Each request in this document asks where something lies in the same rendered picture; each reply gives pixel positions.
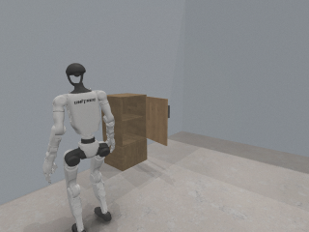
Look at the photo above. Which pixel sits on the right robot forearm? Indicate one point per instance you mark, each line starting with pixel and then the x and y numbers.
pixel 110 129

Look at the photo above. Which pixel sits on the robot left upper arm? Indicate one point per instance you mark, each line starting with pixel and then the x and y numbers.
pixel 59 113

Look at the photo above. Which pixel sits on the robot left thigh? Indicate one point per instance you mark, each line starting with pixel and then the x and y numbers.
pixel 71 159

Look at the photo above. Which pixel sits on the handle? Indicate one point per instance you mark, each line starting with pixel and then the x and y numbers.
pixel 168 116

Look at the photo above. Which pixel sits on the humanoid robot torso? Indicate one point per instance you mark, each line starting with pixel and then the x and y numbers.
pixel 84 115

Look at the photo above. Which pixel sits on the robot right hand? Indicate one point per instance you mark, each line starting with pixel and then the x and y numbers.
pixel 112 143

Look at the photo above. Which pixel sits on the cupboard door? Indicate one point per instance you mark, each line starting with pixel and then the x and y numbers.
pixel 157 120

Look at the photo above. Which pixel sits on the robot right upper arm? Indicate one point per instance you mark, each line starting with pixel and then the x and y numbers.
pixel 105 107

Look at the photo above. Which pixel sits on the robot left hand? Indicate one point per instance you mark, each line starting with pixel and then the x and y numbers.
pixel 47 168

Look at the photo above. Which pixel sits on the left robot forearm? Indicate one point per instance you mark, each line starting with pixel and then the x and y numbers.
pixel 53 145

